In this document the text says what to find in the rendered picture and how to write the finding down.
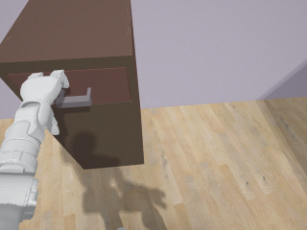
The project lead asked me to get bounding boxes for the robot left forearm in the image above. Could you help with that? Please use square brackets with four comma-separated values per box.
[0, 98, 52, 177]

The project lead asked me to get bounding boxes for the left robot hand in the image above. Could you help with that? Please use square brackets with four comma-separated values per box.
[20, 69, 69, 135]

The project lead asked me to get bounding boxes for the drawer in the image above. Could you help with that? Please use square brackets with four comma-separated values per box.
[8, 66, 131, 106]

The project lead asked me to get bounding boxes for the handle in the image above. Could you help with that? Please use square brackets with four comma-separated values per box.
[55, 87, 92, 108]

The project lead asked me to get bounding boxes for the cabinet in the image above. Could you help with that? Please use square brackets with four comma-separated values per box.
[0, 0, 145, 170]

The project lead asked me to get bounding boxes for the robot left upper arm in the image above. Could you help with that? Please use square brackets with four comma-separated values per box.
[0, 174, 38, 230]

